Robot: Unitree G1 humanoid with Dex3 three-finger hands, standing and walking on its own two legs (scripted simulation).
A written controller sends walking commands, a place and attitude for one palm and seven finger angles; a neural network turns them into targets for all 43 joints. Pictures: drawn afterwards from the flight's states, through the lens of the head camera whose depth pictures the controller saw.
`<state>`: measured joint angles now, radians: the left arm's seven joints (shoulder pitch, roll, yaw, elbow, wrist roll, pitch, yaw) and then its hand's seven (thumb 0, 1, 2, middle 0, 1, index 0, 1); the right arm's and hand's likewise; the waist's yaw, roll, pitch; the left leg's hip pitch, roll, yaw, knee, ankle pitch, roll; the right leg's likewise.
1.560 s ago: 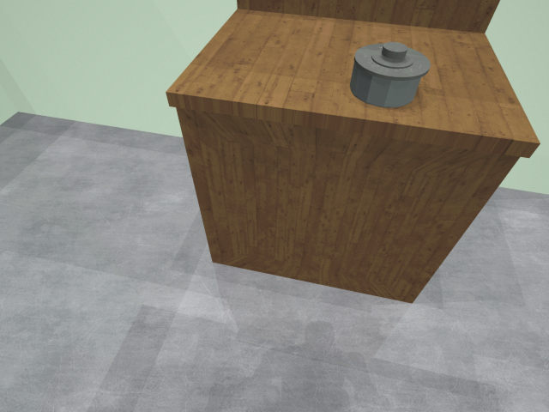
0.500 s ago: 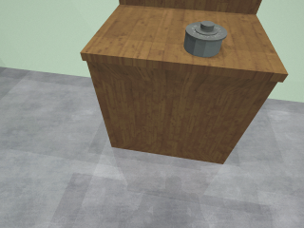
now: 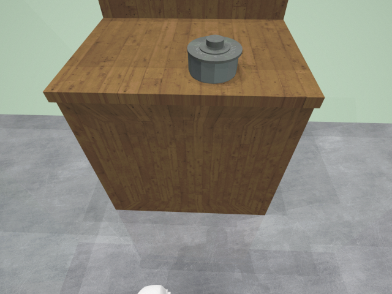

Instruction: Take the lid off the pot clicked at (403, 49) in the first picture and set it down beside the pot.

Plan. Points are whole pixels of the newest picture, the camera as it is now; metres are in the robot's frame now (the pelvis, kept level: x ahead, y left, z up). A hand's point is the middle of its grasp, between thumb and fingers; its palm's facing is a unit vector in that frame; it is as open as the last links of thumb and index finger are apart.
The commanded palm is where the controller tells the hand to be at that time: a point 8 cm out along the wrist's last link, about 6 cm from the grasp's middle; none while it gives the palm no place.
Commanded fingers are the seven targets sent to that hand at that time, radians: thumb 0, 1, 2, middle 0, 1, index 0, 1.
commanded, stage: take the last steps up to it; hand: left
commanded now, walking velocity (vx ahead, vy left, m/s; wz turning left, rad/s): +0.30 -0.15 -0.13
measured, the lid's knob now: (215, 41) +0.78 -0.01 +0.15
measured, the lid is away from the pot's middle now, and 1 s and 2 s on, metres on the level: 0.00 0.00 0.00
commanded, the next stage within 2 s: come to a stop and stand still in 0.54 s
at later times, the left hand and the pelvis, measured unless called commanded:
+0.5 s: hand (144, 256) +0.24 +0.15 -0.17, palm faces -0.02 -0.98 -0.18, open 7.4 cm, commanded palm none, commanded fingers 0.00 0.90 0.90 -0.20 -0.30 -0.20 -0.30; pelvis +0.18 -0.03 +0.00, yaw -5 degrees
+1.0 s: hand (171, 221) +0.35 +0.10 -0.18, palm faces +0.03 -0.97 -0.22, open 7.3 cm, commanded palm none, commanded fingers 0.00 0.90 0.90 -0.20 -0.30 -0.20 -0.30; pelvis +0.30 -0.08 -0.01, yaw -3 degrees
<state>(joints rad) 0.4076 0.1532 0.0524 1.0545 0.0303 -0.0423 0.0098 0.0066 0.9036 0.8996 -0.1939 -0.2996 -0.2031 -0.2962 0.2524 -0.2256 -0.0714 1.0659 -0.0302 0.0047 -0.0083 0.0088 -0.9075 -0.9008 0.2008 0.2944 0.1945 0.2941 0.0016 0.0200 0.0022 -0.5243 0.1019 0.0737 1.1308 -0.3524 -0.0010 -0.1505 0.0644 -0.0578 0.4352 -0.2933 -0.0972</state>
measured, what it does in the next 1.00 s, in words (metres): walks ahead: left foot, then right foot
